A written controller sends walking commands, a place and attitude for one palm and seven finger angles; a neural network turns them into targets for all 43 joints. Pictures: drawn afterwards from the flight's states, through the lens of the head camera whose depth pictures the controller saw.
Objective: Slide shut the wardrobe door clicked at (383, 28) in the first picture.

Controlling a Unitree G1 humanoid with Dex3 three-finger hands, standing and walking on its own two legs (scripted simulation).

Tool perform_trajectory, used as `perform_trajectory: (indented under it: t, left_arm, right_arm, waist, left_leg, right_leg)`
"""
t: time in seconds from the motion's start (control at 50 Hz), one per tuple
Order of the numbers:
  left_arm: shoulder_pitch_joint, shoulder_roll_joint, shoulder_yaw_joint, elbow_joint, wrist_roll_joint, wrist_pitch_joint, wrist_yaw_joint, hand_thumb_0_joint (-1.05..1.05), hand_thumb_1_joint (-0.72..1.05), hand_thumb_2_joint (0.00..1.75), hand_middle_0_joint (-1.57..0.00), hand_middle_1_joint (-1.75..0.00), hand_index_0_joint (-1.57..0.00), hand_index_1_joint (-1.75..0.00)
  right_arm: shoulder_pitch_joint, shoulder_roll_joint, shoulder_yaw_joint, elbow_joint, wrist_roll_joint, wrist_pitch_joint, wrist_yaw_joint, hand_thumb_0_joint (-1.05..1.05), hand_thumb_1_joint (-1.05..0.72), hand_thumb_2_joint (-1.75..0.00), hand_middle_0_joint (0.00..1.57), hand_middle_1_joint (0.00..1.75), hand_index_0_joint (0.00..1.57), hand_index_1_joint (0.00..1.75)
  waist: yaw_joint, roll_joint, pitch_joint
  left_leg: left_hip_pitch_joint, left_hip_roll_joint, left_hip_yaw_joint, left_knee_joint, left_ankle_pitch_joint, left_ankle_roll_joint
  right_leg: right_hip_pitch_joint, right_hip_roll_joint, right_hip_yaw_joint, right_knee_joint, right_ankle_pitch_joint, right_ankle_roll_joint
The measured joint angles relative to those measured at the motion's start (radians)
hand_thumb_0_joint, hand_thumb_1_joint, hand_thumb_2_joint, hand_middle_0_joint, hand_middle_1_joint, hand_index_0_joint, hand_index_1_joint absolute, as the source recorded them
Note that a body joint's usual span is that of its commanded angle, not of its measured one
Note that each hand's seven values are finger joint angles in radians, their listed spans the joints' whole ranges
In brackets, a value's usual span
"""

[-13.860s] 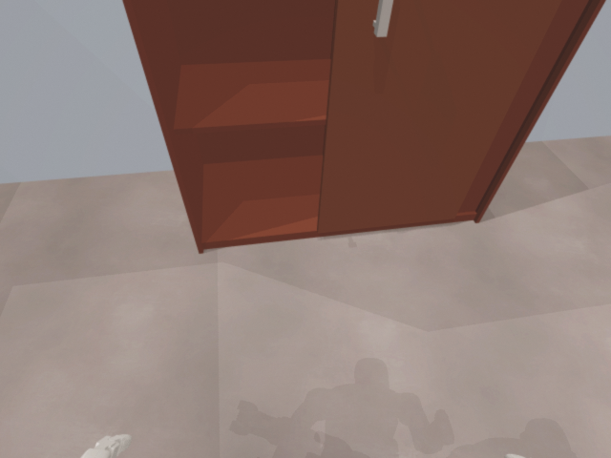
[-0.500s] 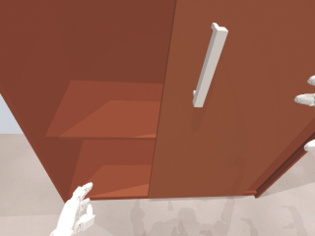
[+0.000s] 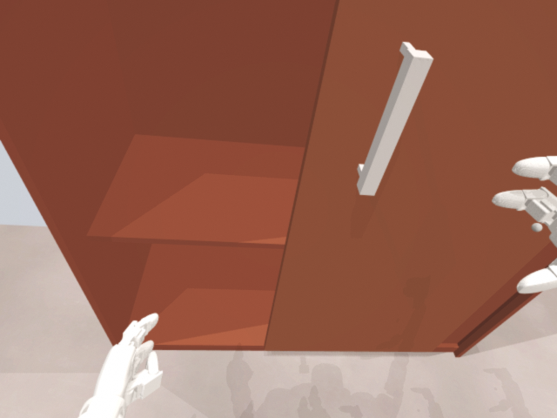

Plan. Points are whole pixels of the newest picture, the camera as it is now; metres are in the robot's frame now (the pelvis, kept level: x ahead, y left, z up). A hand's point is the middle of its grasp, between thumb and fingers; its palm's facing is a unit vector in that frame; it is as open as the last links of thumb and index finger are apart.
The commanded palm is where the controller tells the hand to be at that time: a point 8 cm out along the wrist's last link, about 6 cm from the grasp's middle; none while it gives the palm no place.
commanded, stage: move the hooked fingers beside the handle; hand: right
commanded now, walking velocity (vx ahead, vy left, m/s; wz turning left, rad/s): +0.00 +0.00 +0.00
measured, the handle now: (384, 125) +0.49 -0.14 +0.22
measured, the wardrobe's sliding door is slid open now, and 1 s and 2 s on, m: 0.48 0.48 0.48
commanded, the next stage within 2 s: none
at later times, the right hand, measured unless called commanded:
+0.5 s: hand (539, 191) +0.31 -0.27 +0.26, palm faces +0.02 +1.00 -0.09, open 13.9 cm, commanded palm +0.28 -0.30 +0.24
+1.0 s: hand (473, 171) +0.38 -0.23 +0.23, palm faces +0.00 +1.00 -0.09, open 14.0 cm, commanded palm +0.35 -0.28 +0.23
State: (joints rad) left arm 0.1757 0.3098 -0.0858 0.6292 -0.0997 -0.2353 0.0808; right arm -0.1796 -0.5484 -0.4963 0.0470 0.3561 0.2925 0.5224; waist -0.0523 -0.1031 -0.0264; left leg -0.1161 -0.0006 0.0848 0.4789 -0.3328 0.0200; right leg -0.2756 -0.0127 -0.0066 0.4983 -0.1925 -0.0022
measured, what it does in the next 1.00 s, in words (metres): stands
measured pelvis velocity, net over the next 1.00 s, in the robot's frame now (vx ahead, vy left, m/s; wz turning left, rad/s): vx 0.00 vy -0.01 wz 0.00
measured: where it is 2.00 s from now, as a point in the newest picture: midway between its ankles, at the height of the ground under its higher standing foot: outside the picture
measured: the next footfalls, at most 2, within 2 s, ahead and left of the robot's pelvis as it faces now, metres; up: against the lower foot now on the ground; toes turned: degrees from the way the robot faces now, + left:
none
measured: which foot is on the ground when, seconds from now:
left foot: down 0.00-1.00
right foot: down 0.00-1.00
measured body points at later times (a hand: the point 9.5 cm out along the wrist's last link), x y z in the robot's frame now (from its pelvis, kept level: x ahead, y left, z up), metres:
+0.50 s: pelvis +0.00 -0.01 +0.00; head -0.02 +0.02 +0.45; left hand +0.20 +0.21 -0.07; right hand +0.31 -0.32 +0.26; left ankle -0.05 +0.10 -0.74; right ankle +0.05 -0.12 -0.74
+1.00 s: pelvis +0.00 -0.01 +0.00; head -0.01 +0.02 +0.45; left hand +0.16 +0.23 -0.09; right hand +0.37 -0.29 +0.24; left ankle -0.05 +0.10 -0.74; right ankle +0.05 -0.12 -0.74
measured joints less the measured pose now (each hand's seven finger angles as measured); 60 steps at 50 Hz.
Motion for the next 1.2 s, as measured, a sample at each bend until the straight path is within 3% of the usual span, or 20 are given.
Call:
perform_trajectory:
  t: [0.08, 0.16, 0.28, 0.36, 0.46, 0.52, 0.58, 0.64, 0.72, 0.8, 0.94, 1.1, 1.2]
  left_arm:
    - [0.006, -0.019, -0.004, 0.01, 0.009, -0.006, -0.004, 0.02, 0.9, 0.9, -0.2, -0.3, -0.2, -0.3]
    - [0.007, -0.024, -0.002, 0.011, 0.006, -0.004, -0.007, 0.02, 0.9, 0.9, -0.2, -0.3, -0.2, -0.3]
    - [-0.007, -0.001, 0.006, 0.002, -0.003, 0.008, 0.0, 0.02, 0.9, 0.9, -0.2, -0.3, -0.2, -0.3]
    - [-0.013, -0.008, 0.002, 0.011, 0.008, 0.004, 0.006, 0.02, 0.9, 0.9, -0.2, -0.3, -0.2, -0.3]
    - [-0.01, -0.037, -0.007, 0.029, 0.018, 0.003, 0.001, 0.02, 0.9, 0.9, -0.2, -0.3, -0.2, -0.3]
    - [-0.005, -0.04, -0.009, 0.027, 0.012, 0.018, -0.005, 0.02, 0.9, 0.9, -0.2, -0.3, -0.2, -0.3]
    - [0.006, -0.028, -0.003, 0.014, 0.005, 0.03, -0.009, 0.02, 0.9, 0.9, -0.2, -0.3, -0.2, -0.3]
    - [0.016, -0.016, 0.003, 0.015, 0.004, 0.034, -0.007, 0.02, 0.9, 0.9, -0.2, -0.3, -0.2, -0.3]
    - [0.016, -0.019, 0.001, 0.039, 0.015, 0.028, -0.001, 0.02, 0.9, 0.9, -0.2, -0.3, -0.2, -0.3]
    - [0.012, -0.033, -0.004, 0.057, 0.023, 0.027, 0.0, 0.02, 0.9, 0.9, -0.2, -0.3, -0.2, -0.3]
    - [0.027, -0.025, 0.007, 0.039, 0.015, 0.045, 0.0, 0.02, 0.9, 0.9, -0.2, -0.3, -0.2, -0.3]
    - [0.052, -0.01, 0.02, 0.06, 0.022, 0.044, -0.001, 0.02, 0.9, 0.9, -0.2, -0.3, -0.2, -0.3]
    - [0.055, -0.013, 0.026, 0.055, 0.022, 0.051, -0.004, 0.02, 0.9, 0.9, -0.2, -0.3, -0.2, -0.3]
  right_arm:
    - [0.022, 0.013, -0.032, -0.041, 0.035, -0.05, -0.002, -0.02, 0.5, -0.3, 0.3, 1.2, 0.31, 1.2]
    - [-0.022, -0.009, -0.064, 0.021, 0.029, -0.034, -0.026, -0.02, 0.5, -0.3, 0.31, 1.2, 0.31, 1.2]
    - [-0.071, -0.003, 0.012, 0.078, -0.025, 0.027, -0.036, -0.01, 0.5, -0.3, 0.3, 1.2, 0.3, 1.2]
    - [-0.069, 0.048, 0.06, 0.001, -0.019, -0.021, -0.041, -0.02, 0.5, -0.3, 0.3, 1.2, 0.3, 1.2]
    - [-0.127, 0.05, 0.038, 0.042, -0.001, -0.067, -0.07, -0.02, 0.5, -0.3, 0.3, 1.2, 0.31, 1.2]
    - [-0.184, 0.016, 0.021, 0.145, -0.022, -0.026, -0.093, -0.02, 0.5, -0.3, 0.31, 1.2, 0.31, 1.2]
    - [-0.202, 0.007, 0.049, 0.186, -0.051, 0.013, -0.107, -0.01, 0.5, -0.3, 0.3, 1.2, 0.31, 1.2]
    - [-0.198, 0.041, 0.096, 0.162, -0.062, 0.008, -0.107, -0.02, 0.5, -0.3, 0.3, 1.2, 0.3, 1.2]
    - [-0.209, 0.099, 0.133, 0.124, -0.052, -0.049, -0.12, -0.02, 0.5, -0.3, 0.3, 1.2, 0.3, 1.2]
    - [-0.274, 0.105, 0.122, 0.187, -0.061, -0.072, -0.16, -0.02, 0.5, -0.3, 0.3, 1.2, 0.31, 1.2]
    - [-0.378, 0.051, 0.135, 0.368, -0.11, -0.02, -0.19, -0.02, 0.5, -0.3, 0.3, 1.2, 0.3, 1.2]
    - [-0.398, 0.108, 0.153, 0.371, -0.101, -0.093, -0.188, -0.02, 0.5, -0.3, 0.3, 1.2, 0.3, 1.2]
    - [-0.433, 0.085, 0.133, 0.436, -0.125, -0.083, -0.214, -0.02, 0.5, -0.3, 0.3, 1.2, 0.31, 1.2]
  waist:
    - [0.003, 0.016, -0.026]
    - [-0.001, 0.023, -0.034]
    - [-0.009, 0.012, 0.004]
    - [-0.003, 0.019, 0.016]
    - [0.015, 0.031, -0.008]
    - [0.022, 0.028, -0.012]
    - [0.023, 0.017, -0.003]
    - [0.02, 0.011, 0.011]
    - [0.021, 0.019, 0.017]
    - [0.032, 0.03, 0.007]
    - [0.05, 0.026, 0.008]
    - [0.054, 0.032, 0.009]
    - [0.068, 0.033, -0.001]
  left_leg:
    - [0.014, 0.0, -0.004, -0.001, -0.01, 0.0]
    - [0.02, 0.002, -0.002, 0.003, -0.017, 0.0]
    - [0.005, 0.01, 0.011, 0.008, -0.01, -0.006]
    - [0.008, 0.013, 0.011, 0.0, -0.003, -0.009]
    - [0.016, 0.013, 0.0, -0.008, 0.0, -0.01]
    - [0.01, 0.013, -0.004, -0.007, 0.002, -0.011]
    - [-0.001, 0.016, -0.002, -0.006, 0.006, -0.013]
    - [-0.007, 0.019, 0.002, -0.005, 0.009, -0.016]
    - [-0.002, 0.021, 0.002, -0.006, 0.01, -0.017]
    - [0.002, 0.017, -0.005, -0.009, 0.011, -0.014]
    - [-0.012, 0.012, -0.009, -0.013, 0.015, -0.01]
    - [-0.007, 0.01, -0.011, -0.014, 0.007, -0.007]
    - [-0.01, 0.004, -0.021, -0.014, 0.004, -0.003]
  right_leg:
    - [0.012, 0.0, -0.004, 0.006, -0.015, 0.001]
    - [0.015, 0.002, -0.002, 0.014, -0.023, 0.001]
    - [-0.005, 0.011, 0.01, 0.017, -0.01, -0.006]
    - [-0.002, 0.015, 0.009, 0.01, -0.004, -0.011]
    - [0.009, 0.013, -0.001, 0.002, -0.007, -0.012]
    - [0.007, 0.013, -0.005, -0.002, -0.003, -0.012]
    - [-0.003, 0.016, -0.004, -0.005, 0.005, -0.015]
    - [-0.01, 0.02, 0.0, -0.005, 0.01, -0.019]
    - [-0.005, 0.022, 0.0, -0.007, 0.011, -0.02]
    - [0.004, 0.017, -0.006, -0.014, 0.011, -0.017]
    - [-0.005, 0.012, -0.01, -0.023, 0.017, -0.013]
    - [-0.001, 0.009, -0.011, -0.019, 0.005, -0.01]
    - [0.0, 0.003, -0.02, -0.02, -0.001, -0.006]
